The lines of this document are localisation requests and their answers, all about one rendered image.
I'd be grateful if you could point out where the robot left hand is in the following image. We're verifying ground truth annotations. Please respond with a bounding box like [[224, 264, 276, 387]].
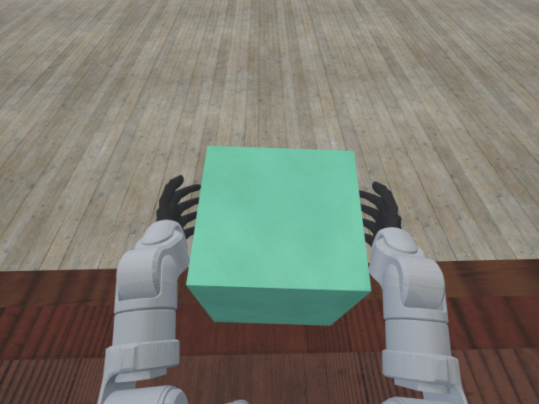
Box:
[[156, 175, 201, 240]]

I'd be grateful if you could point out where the robot right forearm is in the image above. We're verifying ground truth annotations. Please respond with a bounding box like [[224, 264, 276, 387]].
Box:
[[369, 227, 467, 404]]

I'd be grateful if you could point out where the robot left upper arm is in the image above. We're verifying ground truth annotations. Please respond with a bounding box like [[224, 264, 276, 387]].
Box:
[[104, 385, 188, 404]]

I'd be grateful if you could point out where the carton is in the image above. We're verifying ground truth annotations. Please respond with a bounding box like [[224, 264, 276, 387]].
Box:
[[186, 146, 371, 326]]

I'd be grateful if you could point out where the robot right hand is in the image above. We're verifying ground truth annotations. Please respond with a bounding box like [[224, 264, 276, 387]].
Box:
[[359, 181, 402, 246]]

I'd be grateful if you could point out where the robot left forearm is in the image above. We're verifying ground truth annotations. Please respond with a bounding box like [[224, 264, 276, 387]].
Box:
[[98, 220, 189, 404]]

